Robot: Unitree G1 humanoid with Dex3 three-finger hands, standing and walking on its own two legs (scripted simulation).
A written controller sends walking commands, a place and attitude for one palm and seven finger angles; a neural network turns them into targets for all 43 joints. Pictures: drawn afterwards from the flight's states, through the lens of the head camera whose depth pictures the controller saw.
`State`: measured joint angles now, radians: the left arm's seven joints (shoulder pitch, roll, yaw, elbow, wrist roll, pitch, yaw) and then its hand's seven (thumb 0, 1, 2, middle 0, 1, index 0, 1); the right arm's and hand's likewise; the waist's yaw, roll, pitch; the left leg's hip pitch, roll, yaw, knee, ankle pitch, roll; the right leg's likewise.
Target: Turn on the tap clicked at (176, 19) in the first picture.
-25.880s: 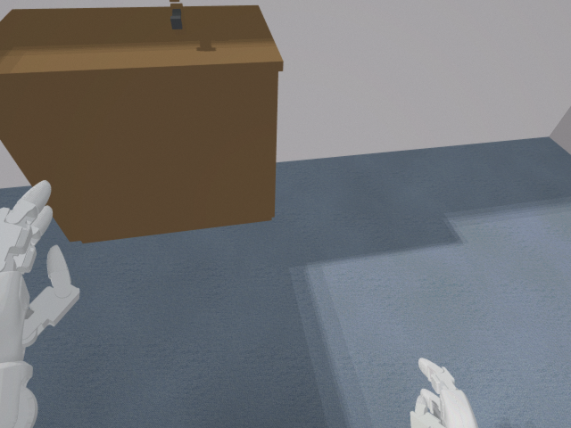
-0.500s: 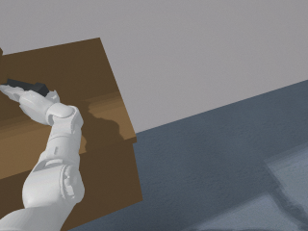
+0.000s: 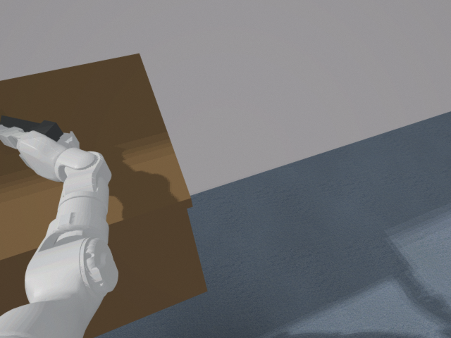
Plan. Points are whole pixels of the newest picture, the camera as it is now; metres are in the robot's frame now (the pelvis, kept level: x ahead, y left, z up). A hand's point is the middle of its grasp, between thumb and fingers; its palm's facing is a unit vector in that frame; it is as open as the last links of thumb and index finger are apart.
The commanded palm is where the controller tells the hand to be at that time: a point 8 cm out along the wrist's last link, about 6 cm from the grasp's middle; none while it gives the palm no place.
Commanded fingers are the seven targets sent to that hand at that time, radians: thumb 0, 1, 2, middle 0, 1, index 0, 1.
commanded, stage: lift the hand up off the lever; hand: left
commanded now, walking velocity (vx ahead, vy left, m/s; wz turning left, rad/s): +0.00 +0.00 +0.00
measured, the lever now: (49, 132) +0.45 +0.28 +0.14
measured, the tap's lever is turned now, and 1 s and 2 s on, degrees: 53 51 43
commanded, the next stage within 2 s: draw the hand back beside the body in 1.88 s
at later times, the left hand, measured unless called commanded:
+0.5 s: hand (69, 135) +0.46 +0.26 +0.12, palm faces +0.86 -0.50 -0.08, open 9.2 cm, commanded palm +0.43 +0.28 +0.16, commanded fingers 0.00 0.90 0.90 -0.15 -0.15 -0.15 -0.15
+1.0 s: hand (65, 136) +0.46 +0.26 +0.12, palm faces +0.84 -0.53 -0.08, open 9.6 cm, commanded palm +0.42 +0.29 +0.18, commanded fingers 0.00 0.90 0.90 -0.15 -0.15 -0.15 -0.15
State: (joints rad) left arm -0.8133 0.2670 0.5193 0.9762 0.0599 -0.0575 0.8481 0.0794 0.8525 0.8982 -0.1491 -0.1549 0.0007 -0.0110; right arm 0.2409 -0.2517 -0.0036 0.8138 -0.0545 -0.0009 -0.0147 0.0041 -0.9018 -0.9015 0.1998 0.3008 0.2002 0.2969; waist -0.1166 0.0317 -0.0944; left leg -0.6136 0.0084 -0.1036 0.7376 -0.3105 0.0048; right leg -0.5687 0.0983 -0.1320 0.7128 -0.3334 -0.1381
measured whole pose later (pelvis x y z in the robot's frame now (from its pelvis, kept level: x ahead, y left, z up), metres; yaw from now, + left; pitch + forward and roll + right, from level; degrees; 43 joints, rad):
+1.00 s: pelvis +0.01 +0.02 +0.01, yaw -2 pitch +6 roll +1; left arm -0.72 0.18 0.57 0.78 0.07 0.08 0.80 0.28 0.82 0.90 -0.15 -0.15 0.00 -0.04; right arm 0.22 -0.24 -0.02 0.81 -0.06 -0.05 -0.02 0.01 -0.90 -0.90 0.20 0.30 0.20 0.30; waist -0.11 0.03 -0.08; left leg -0.49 0.01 -0.06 0.68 -0.30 -0.03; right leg -0.46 0.09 -0.09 0.66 -0.32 -0.12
